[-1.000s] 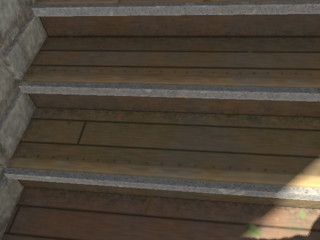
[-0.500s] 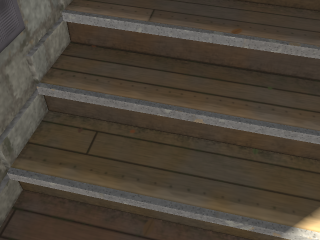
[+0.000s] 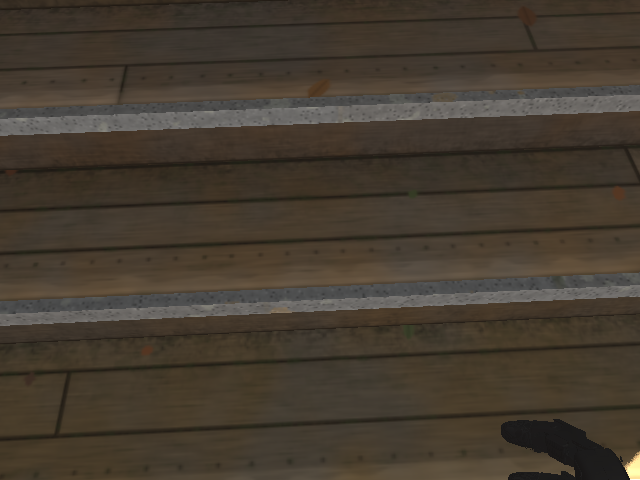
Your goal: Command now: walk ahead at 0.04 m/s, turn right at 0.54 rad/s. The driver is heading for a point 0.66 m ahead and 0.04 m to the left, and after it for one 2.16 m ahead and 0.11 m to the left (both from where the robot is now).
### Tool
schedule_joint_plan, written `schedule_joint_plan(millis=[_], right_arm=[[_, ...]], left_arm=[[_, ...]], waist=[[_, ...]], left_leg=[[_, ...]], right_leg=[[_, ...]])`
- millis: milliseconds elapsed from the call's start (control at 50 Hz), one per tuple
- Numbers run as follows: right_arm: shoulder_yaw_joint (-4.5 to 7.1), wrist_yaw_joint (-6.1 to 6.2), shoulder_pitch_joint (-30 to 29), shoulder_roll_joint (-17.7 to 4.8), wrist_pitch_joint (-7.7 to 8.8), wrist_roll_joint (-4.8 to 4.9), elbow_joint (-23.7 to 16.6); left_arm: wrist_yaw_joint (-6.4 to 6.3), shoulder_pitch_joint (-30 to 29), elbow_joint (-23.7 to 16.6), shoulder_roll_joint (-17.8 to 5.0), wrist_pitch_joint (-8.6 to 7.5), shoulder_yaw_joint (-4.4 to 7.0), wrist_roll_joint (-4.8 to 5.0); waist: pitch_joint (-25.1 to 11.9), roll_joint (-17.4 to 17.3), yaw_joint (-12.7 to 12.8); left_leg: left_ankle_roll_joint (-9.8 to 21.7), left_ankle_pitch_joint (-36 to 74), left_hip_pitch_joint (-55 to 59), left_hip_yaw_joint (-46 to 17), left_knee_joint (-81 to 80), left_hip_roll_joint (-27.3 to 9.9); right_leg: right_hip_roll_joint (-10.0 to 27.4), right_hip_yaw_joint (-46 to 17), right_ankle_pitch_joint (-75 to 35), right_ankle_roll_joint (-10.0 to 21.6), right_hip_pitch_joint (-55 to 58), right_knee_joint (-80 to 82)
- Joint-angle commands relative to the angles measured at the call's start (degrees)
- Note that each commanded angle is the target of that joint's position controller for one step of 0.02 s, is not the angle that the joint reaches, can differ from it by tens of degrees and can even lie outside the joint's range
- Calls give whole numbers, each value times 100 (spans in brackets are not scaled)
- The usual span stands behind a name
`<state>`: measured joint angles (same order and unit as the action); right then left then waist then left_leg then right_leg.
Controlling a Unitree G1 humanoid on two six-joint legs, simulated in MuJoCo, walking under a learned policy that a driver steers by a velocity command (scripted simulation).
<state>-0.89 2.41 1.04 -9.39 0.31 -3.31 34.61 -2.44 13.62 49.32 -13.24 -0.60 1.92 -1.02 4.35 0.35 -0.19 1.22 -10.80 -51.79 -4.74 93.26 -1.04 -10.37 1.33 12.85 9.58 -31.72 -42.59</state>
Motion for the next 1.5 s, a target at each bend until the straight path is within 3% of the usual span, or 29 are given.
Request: schedule_joint_plan(millis=[20,80,160,320,460,540,600,660,680,700,720,760,780,820,860,920,980,1060,1100,1120,1160,1180,1200,1220,1240,1280,1320,1400,1500], right_arm=[[32,40,484,-303,-193,20,-369],[162,151,1010,-297,-340,70,-50],[198,163,510,-220,-360,-34,-123],[258,-142,427,-196,-123,-53,308],[24,-112,-975,253,75,-126,-466],[-200,-135,-1545,366,-1,-14,-1248],[-216,-254,-521,408,-158,115,-1068],[204,-146,1444,-325,-96,327,-279],[394,-128,1846,-743,-32,177,-97],[529,-94,2347,-1235,53,1,210],[629,-38,2324,-1512,-74,164,399],[492,-116,1045,-770,40,334,639],[443,-141,1091,-433,176,230,919],[295,-232,1461,235,393,109,1528],[304,-375,1916,278,593,257,2001],[293,-354,1659,24,676,320,1853],[386,-304,2520,-415,793,235,2086],[325,-15,3564,-252,585,180,2457],[383,117,3425,-339,433,295,2255],[368,97,3158,-471,471,303,2011],[568,-7,3040,-1272,679,479,1818],[628,-124,2614,-1416,815,640,1672],[551,-233,3137,-985,931,736,1469],[539,-377,3061,-736,845,727,1365],[593,-401,2932,-520,704,413,1239],[550,-187,2127,-178,492,115,777],[388,-37,1922,145,355,25,467],[187,-39,1970,450,262,130,361],[359,30,2116,-45,128,246,802]], left_arm=[[-107,-358,-584,-521,56,43,36],[-220,-189,-1079,-629,71,54,-32],[-227,311,-1118,-420,58,47,2],[-203,1671,-433,-373,-304,268,23],[-7,2223,387,-262,-728,247,5],[50,1923,738,-246,-614,123,38],[-142,1396,418,-396,-486,143,233],[32,1485,293,-1198,-578,347,296],[167,1486,282,-1239,-644,404,239],[355,1370,32,-591,-698,308,228],[480,1396,-179,-382,-745,363,-98],[522,723,-635,131,-663,218,-304],[456,435,-885,362,-655,122,-306],[332,437,-1025,754,-497,-61,-179],[227,152,-1226,1089,-331,-224,-127],[221,-117,-1240,677,-221,-130,-67],[92,-1237,-1680,936,-242,-200,-127],[154,-2673,-2533,1042,-318,-420,-119],[342,-2288,-2456,1190,-190,-515,60],[326,-1762,-2109,1177,-154,-451,164],[182,-47,-1470,564,-91,-157,220],[136,566,-1315,264,-125,-46,24],[119,873,-1111,-204,-229,85,-173],[45,1014,-974,-476,-118,171,-181],[27,371,-1035,-501,-76,245,-56],[46,-575,-764,10,-111,179,-23],[8,-388,-209,586,-298,16,-42],[93,182,326,576,-501,3,-28],[56,197,84,-8,-661,99,-70]], waist=[[-592,-22,-275],[-1308,166,-40],[-844,272,308],[-403,388,647],[228,472,653],[407,297,372],[-509,290,-74],[-1963,560,-1005],[-2240,531,-1078],[-2271,-916,-1006],[-2643,-2067,-845],[-765,-652,-86],[-300,-98,74],[-204,-234,343],[-1,-335,512],[180,127,585],[260,-192,113],[169,-227,-317],[-425,-543,-340],[-955,-642,-125],[-2115,-1009,670],[-2365,-955,1086],[-3043,-243,890],[-3592,1273,916],[-3421,540,509],[-1666,-446,76],[-571,-141,-261],[-405,-35,-519],[-959,236,-448]], left_leg=[[-314,392,638,381,-1594,15],[-528,503,-456,106,271,-68],[-517,496,-921,172,546,-58],[-329,-103,-2047,264,500,-55],[230,-1797,-4575,246,3464,-54],[327,-1864,-2941,629,1304,-303],[656,-1560,1041,1145,-988,-276],[624,-1601,3713,1471,-2695,544],[671,-1938,4187,843,-3587,492],[1392,-2730,5071,-2398,-5396,-958],[1720,-2887,4805,-5499,-7504,-1681],[1536,-4788,3082,-4417,-7312,-1507],[1318,-4107,2531,-3406,-7099,-1405],[1019,-2573,2362,-2108,-7111,-1105],[845,-1588,2509,-1217,-7164,-852],[846,-722,2163,-476,-7569,-743],[1255,21,3578,-751,-7947,-1065],[927,1701,4880,-184,-8385,-788],[1005,3429,4395,421,-9121,-689],[980,6087,4338,687,-8606,-696],[785,9166,5058,533,-6878,-1102],[480,8642,5280,622,-5714,-994],[41,5387,3624,391,-3823,-477],[-142,-696,2720,308,-1151,859],[-132,-639,2369,-512,303,598],[46,3,1331,-126,1181,240],[275,-198,747,-244,1510,236],[300,-2,123,-405,987,179],[21,618,1133,488,-355,-49]], right_leg=[[767,-1803,-532,-197,91,1747],[1478,-2719,-1639,-359,1687,1479],[1414,-2827,-838,-597,1975,1545],[1719,-3564,1251,388,3340,2300],[2315,-3542,382,869,3956,2497],[1845,-2737,688,517,2026,3663],[1928,-1495,-2652,472,1226,4577],[2028,-1144,-8531,146,2194,1626],[1794,-1096,-7822,-29,2242,102],[857,-1122,-3629,-407,334,-2123],[97,-1331,-218,-497,-480,-4461],[725,-932,-574,-418,-1683,-6315],[819,-849,-614,-320,-2106,-6544],[827,-901,-416,-120,-2642,-7530],[871,-1158,-442,20,-3273,-7670],[1001,-674,-885,-228,-3133,-6518],[1093,16,473,-272,-4862,-8162],[1538,494,1378,-227,-5019,-5995],[1503,841,775,-47,-2240,-3516],[1059,1148,652,44,-816,-3030],[555,1095,382,112,945,-2245],[594,763,-298,124,1648,-771],[1947,-1471,-2147,872,3408,-560],[3245,-4077,-4445,1888,3609,1234],[3134,-4228,-2982,1730,2924,1554],[2870,-3331,235,1187,1287,1550],[2367,-2171,643,663,221,1732],[2121,-943,-1075,310,442,1802],[2267,-340,-3109,563,737,2034]])
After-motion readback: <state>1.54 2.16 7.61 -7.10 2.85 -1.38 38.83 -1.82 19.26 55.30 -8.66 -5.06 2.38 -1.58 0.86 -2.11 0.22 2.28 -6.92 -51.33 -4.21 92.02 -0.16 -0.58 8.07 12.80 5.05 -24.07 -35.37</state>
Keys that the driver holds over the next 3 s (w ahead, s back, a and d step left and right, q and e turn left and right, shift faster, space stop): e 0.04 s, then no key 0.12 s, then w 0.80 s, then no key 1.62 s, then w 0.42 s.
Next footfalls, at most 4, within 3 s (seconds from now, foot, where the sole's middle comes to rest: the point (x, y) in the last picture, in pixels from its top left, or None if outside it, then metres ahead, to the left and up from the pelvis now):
0.68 left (229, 436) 0.44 0.19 -0.58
1.18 right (350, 230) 0.77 -0.02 -0.42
1.68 left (226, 215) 0.80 0.21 -0.42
2.92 right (349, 217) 0.80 -0.02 -0.42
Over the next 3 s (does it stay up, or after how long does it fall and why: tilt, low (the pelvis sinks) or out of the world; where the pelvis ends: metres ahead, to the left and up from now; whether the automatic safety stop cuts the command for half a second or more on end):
stays up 0.80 0.06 0.35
